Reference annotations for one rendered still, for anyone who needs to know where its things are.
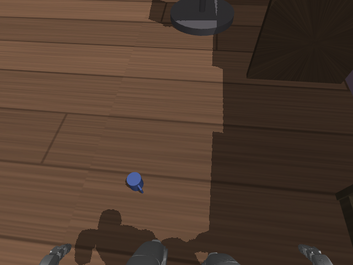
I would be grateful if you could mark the bookshelf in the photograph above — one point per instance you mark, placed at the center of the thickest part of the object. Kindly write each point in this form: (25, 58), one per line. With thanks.
(345, 198)

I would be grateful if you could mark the left robot hand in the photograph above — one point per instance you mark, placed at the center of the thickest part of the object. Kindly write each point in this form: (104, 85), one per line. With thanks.
(56, 254)

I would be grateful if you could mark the right robot hand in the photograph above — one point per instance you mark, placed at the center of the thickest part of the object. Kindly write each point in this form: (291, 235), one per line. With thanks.
(314, 255)

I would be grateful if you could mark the office chair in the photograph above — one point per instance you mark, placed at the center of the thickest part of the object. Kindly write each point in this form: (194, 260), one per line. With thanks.
(202, 17)

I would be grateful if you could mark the mug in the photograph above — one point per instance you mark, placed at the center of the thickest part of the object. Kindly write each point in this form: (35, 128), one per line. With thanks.
(135, 181)

